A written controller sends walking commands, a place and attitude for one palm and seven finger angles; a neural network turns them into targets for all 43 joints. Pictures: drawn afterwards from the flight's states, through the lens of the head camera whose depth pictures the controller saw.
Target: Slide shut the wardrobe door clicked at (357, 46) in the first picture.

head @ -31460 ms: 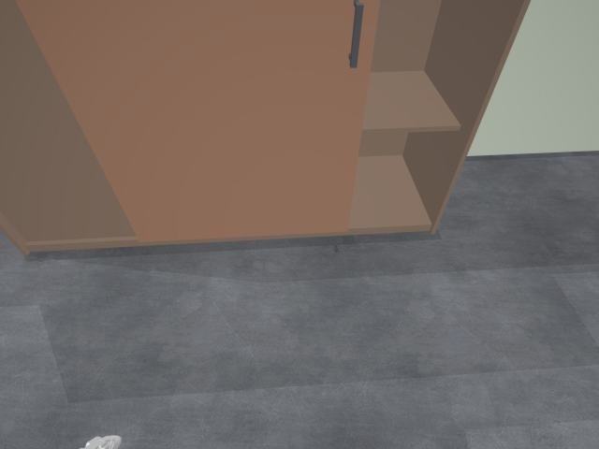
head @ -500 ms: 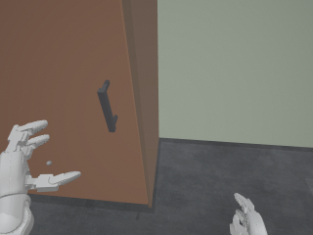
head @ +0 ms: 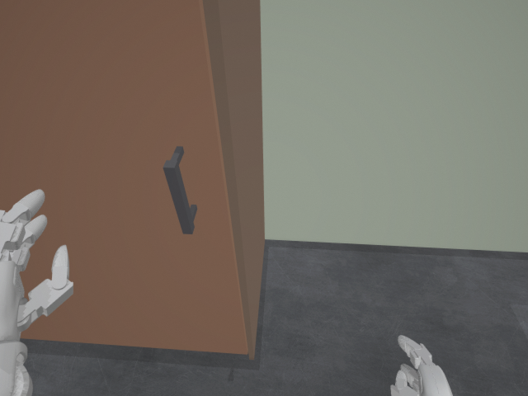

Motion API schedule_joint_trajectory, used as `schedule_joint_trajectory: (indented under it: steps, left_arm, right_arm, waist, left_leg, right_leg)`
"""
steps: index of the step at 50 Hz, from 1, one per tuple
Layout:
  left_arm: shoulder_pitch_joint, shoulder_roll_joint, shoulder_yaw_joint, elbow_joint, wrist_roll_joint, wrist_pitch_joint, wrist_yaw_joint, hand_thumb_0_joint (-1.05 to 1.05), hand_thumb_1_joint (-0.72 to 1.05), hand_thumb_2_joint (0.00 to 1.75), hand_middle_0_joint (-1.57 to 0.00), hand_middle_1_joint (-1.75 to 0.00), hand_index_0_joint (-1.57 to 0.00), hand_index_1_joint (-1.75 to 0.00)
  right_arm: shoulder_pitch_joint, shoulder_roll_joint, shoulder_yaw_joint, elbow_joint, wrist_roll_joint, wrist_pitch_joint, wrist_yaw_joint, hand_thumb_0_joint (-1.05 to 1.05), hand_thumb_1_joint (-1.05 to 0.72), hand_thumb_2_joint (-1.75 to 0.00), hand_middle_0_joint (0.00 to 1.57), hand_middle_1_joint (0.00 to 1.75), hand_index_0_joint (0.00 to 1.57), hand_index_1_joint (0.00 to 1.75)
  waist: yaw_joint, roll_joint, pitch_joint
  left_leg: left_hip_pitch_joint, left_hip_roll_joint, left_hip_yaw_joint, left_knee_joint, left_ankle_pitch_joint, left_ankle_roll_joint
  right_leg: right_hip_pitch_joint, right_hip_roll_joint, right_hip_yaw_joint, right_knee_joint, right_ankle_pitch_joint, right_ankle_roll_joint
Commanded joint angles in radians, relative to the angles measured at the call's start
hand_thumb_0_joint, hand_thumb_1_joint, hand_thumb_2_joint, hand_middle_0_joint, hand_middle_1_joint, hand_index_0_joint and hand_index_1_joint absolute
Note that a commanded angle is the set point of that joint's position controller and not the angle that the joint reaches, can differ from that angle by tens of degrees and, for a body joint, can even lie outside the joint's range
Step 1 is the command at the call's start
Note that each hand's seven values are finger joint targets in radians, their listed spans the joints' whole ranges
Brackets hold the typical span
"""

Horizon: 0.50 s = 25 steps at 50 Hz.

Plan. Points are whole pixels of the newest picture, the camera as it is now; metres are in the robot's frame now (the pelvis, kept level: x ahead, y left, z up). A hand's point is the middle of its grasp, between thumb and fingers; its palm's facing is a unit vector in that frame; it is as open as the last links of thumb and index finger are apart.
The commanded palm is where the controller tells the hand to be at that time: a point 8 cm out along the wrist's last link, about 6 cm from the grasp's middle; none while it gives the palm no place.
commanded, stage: draw the hand back to the body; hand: left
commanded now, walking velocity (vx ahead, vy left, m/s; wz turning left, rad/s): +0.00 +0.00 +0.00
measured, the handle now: (183, 192) +0.40 +0.20 +0.10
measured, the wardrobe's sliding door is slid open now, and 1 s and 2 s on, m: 0.00 0.00 0.00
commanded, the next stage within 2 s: step back with the hand held close in 0.30 s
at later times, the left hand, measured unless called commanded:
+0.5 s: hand (58, 288) +0.17 +0.26 +0.16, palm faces +0.50 -0.78 -0.38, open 7.4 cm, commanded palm +0.12 +0.29 +0.17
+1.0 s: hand (6, 332) +0.13 +0.29 +0.15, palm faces +0.49 -0.76 -0.43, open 7.4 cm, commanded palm +0.07 +0.33 +0.17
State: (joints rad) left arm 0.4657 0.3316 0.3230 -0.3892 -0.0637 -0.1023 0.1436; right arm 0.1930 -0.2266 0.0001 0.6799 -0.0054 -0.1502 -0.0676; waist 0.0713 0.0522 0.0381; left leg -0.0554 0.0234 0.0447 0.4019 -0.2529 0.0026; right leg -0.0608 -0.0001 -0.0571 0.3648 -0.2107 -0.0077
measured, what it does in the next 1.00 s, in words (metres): shifts its weight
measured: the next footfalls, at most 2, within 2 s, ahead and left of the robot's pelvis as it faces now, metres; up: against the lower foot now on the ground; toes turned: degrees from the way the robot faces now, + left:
right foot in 1.88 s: -0.25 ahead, -0.08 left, +0.00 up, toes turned +1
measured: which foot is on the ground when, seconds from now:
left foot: down 0.00-1.00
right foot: down 0.00-1.00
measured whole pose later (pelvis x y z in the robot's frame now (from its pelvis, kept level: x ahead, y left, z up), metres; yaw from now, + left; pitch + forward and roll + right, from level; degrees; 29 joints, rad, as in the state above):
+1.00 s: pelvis -0.08 +0.03 -0.02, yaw +0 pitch -1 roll -1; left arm 0.49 0.37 0.41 -0.43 -0.01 -0.21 0.18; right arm 0.23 -0.23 0.01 0.58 0.01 -0.09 -0.10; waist 0.02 0.02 -0.01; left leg -0.39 0.00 0.07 0.66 -0.26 0.05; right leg -0.39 -0.03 -0.03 0.60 -0.19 0.03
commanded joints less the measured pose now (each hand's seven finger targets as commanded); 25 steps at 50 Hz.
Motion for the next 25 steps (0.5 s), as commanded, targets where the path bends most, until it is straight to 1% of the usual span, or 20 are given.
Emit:
schedule_joint_trajectory:
  steps: [1,2,3,4,7,10,11,12,14,15,16,17,18,19,20,21,22,23,24,25]
  left_arm:
    - [-0.093,0.173,0.106,-0.192,-0.004,-0.063,0.014,0.00,0.90,0.90,-0.20,-0.30,-0.20,-0.30]
    - [-0.111,0.180,0.108,-0.201,-0.002,-0.065,0.014,0.00,0.90,0.90,-0.20,-0.30,-0.20,-0.30]
    - [-0.107,0.181,0.112,-0.195,-0.003,-0.068,0.016,0.00,0.90,0.90,-0.20,-0.30,-0.20,-0.30]
    - [-0.103,0.174,0.105,-0.198,-0.003,-0.069,0.015,0.00,0.90,0.90,-0.20,-0.30,-0.20,-0.30]
    - [-0.109,0.183,0.110,-0.204,-0.001,-0.074,0.017,0.00,0.90,0.90,-0.20,-0.30,-0.20,-0.30]
    - [-0.099,0.176,0.107,-0.195,-0.005,-0.075,0.016,0.00,0.90,0.90,-0.20,-0.30,-0.20,-0.30]
    - [-0.104,0.178,0.106,-0.193,-0.005,-0.077,0.016,0.00,0.90,0.90,-0.20,-0.30,-0.20,-0.30]
    - [-0.114,0.188,0.115,-0.196,-0.004,-0.080,0.018,0.00,0.90,0.90,-0.20,-0.30,-0.20,-0.30]
    - [-0.099,0.178,0.109,-0.180,-0.006,-0.080,0.017,0.00,0.90,0.90,-0.20,-0.30,-0.20,-0.30]
    - [-0.105,0.178,0.109,-0.183,-0.006,-0.081,0.016,0.00,0.90,0.90,-0.20,-0.30,-0.20,-0.30]
    - [-0.101,0.181,0.113,-0.180,-0.007,-0.082,0.016,0.00,0.90,0.90,-0.20,-0.30,-0.20,-0.30]
    - [-0.105,0.186,0.116,-0.182,-0.005,-0.083,0.016,0.00,0.90,0.90,-0.20,-0.30,-0.20,-0.30]
    - [-0.097,0.174,0.106,-0.170,-0.006,-0.083,0.015,0.00,0.90,0.90,-0.20,-0.30,-0.20,-0.30]
    - [-0.102,0.179,0.108,-0.184,-0.007,-0.085,0.015,0.00,0.90,0.90,-0.20,-0.30,-0.20,-0.30]
    - [-0.097,0.182,0.112,-0.174,-0.008,-0.084,0.016,0.00,0.90,0.90,-0.20,-0.30,-0.20,-0.30]
    - [-0.184,0.216,0.133,-0.215,-0.007,-0.089,0.021,0.00,0.90,0.90,-0.20,-0.30,-0.20,-0.30]
    - [-0.363,0.380,0.277,-0.266,0.005,-0.134,0.030,0.00,0.90,0.90,-0.20,-0.30,-0.20,-0.30]
    - [-0.132,0.225,0.165,-0.113,0.005,-0.121,0.014,0.00,0.90,0.90,-0.20,-0.30,-0.20,-0.30]
    - [-0.067,0.178,0.122,-0.097,0.013,-0.114,0.004,0.00,0.90,0.90,-0.20,-0.30,-0.20,-0.30]
    - [-0.047,0.179,0.116,-0.120,0.015,-0.118,0.005,0.00,0.90,0.90,-0.20,-0.30,-0.20,-0.30]
  right_arm:
    - [-0.122,-0.106,-0.038,-0.157,0.000,-0.051,-0.014,0.00,-0.90,-0.90,0.20,0.30,0.20,0.30]
    - [-0.125,-0.107,-0.039,-0.157,0.002,-0.052,-0.016,0.00,-0.90,-0.90,0.20,0.30,0.20,0.30]
    - [-0.124,-0.105,-0.038,-0.157,0.001,-0.053,-0.016,0.00,-0.90,-0.90,0.20,0.30,0.20,0.30]
    - [-0.128,-0.103,-0.038,-0.158,0.001,-0.052,-0.017,0.00,-0.90,-0.90,0.20,0.30,0.20,0.30]
    - [-0.130,-0.102,-0.037,-0.157,0.001,-0.056,-0.016,0.00,-0.90,-0.90,0.20,0.30,0.20,0.30]
    - [-0.133,-0.099,-0.035,-0.158,0.000,-0.056,-0.017,0.00,-0.90,-0.90,0.20,0.30,0.20,0.30]
    - [-0.135,-0.099,-0.036,-0.158,0.000,-0.056,-0.018,0.00,-0.90,-0.90,0.20,0.30,0.20,0.30]
    - [-0.133,-0.101,-0.037,-0.158,0.001,-0.057,-0.019,0.00,-0.90,-0.90,0.20,0.30,0.20,0.30]
    - [-0.134,-0.096,-0.035,-0.156,0.001,-0.056,-0.021,0.00,-0.90,-0.90,0.20,0.30,0.20,0.30]
    - [-0.139,-0.096,-0.035,-0.158,0.001,-0.057,-0.021,0.00,-0.90,-0.90,0.20,0.30,0.20,0.30]
    - [-0.138,-0.095,-0.037,-0.156,0.001,-0.058,-0.022,0.00,-0.90,-0.90,0.20,0.30,0.20,0.30]
    - [-0.137,-0.097,-0.038,-0.154,0.001,-0.058,-0.021,0.00,-0.90,-0.90,0.20,0.30,0.20,0.30]
    - [-0.136,-0.094,-0.036,-0.153,0.001,-0.058,-0.021,0.00,-0.90,-0.90,0.20,0.30,0.20,0.30]
    - [-0.140,-0.094,-0.038,-0.154,0.001,-0.058,-0.020,0.00,-0.90,-0.90,0.20,0.30,0.20,0.30]
    - [-0.139,-0.094,-0.036,-0.153,0.000,-0.058,-0.021,0.00,-0.90,-0.90,0.20,0.30,0.20,0.30]
    - [-0.145,-0.098,-0.038,-0.152,0.002,-0.058,-0.022,0.00,-0.90,-0.90,0.20,0.30,0.20,0.30]
    - [-0.128,-0.104,-0.018,-0.195,0.018,-0.041,-0.015,0.00,-0.90,-0.90,0.20,0.30,0.20,0.30]
    - [-0.109,-0.102,-0.028,-0.164,0.007,-0.024,-0.020,0.00,-0.90,-0.90,0.20,0.30,0.20,0.30]
    - [-0.093,-0.099,-0.032,-0.178,0.009,-0.009,-0.011,0.00,-0.90,-0.90,0.20,0.30,0.20,0.30]
    - [-0.089,-0.096,-0.031,-0.191,0.009,0.000,-0.007,0.00,-0.90,-0.90,0.20,0.30,0.20,0.30]
  waist:
    - [-0.004,0.008,-0.064]
    - [-0.005,0.024,-0.054]
    - [-0.003,0.014,-0.056]
    - [-0.002,0.029,-0.062]
    - [0.000,0.037,-0.059]
    - [0.000,0.018,-0.049]
    - [-0.002,-0.002,-0.045]
    - [-0.001,0.007,-0.043]
    - [-0.001,-0.002,-0.032]
    - [0.000,0.010,-0.032]
    - [0.000,-0.005,-0.039]
    - [0.000,0.013,-0.040]
    - [-0.002,0.012,-0.027]
    - [0.000,0.015,-0.045]
    - [0.001,0.004,-0.034]
    - [-0.005,0.009,-0.053]
    - [-0.038,0.067,0.047]
    - [-0.055,-0.062,0.040]
    - [-0.057,-0.127,-0.022]
    - [-0.056,-0.125,-0.082]
  left_leg:
    - [-0.046,0.004,-0.015,-0.057,0.243,0.002]
    - [-0.047,0.002,-0.013,-0.056,0.232,0.001]
    - [-0.052,0.003,-0.016,-0.060,0.220,0.001]
    - [-0.046,0.001,-0.014,-0.060,0.219,0.002]
    - [-0.050,-0.002,-0.015,-0.060,0.202,0.001]
    - [-0.052,-0.002,-0.013,-0.062,0.189,0.004]
    - [-0.053,-0.001,-0.015,-0.063,0.173,0.004]
    - [-0.054,-0.003,-0.015,-0.063,0.162,0.004]
    - [-0.055,-0.003,-0.013,-0.064,0.155,0.006]
    - [-0.054,-0.004,-0.009,-0.063,0.145,0.007]
    - [-0.048,-0.006,-0.007,-0.059,0.151,0.010]
    - [-0.047,-0.006,-0.007,-0.058,0.148,0.007]
    - [-0.052,-0.005,-0.007,-0.059,0.148,0.008]
    - [-0.040,-0.005,-0.006,-0.058,0.146,0.009]
    - [-0.050,-0.006,-0.007,-0.060,0.139,0.009]
    - [-0.038,-0.009,-0.008,-0.056,0.141,0.011]
    - [-0.134,0.004,-0.015,-0.027,0.014,0.016]
    - [-0.144,0.009,-0.029,0.037,0.017,0.024]
    - [-0.120,0.007,-0.020,0.086,0.023,0.023]
    - [-0.121,0.007,-0.017,0.114,0.043,0.025]
  right_leg:
    - [0.020,0.010,0.022,-0.044,0.158,-0.002]
    - [0.017,0.011,0.025,-0.049,0.150,-0.004]
    - [0.019,0.009,0.021,-0.046,0.138,-0.003]
    - [0.020,0.010,0.024,-0.047,0.137,-0.004]
    - [0.023,0.010,0.026,-0.052,0.124,-0.005]
    - [0.019,0.009,0.026,-0.057,0.119,-0.003]
    - [0.013,0.010,0.025,-0.061,0.103,-0.002]
    - [0.013,0.010,0.028,-0.066,0.090,-0.003]
    - [0.007,0.010,0.028,-0.068,0.085,-0.002]
    - [0.004,0.007,0.031,-0.072,0.077,-0.001]
    - [0.005,0.006,0.034,-0.074,0.086,0.000]
    - [0.009,0.007,0.036,-0.075,0.081,-0.002]
    - [0.003,0.005,0.036,-0.076,0.081,-0.001]
    - [0.006,0.004,0.038,-0.077,0.080,-0.001]
    - [0.006,0.004,0.037,-0.079,0.072,0.000]
    - [0.007,0.005,0.040,-0.081,0.074,-0.001]
    - [-0.105,-0.039,0.130,-0.122,0.052,-0.005]
    - [-0.195,-0.088,0.153,-0.140,0.069,-0.011]
    - [-0.214,-0.123,0.185,-0.141,0.063,-0.018]
    - [-0.196,-0.151,0.196,-0.124,0.090,-0.027]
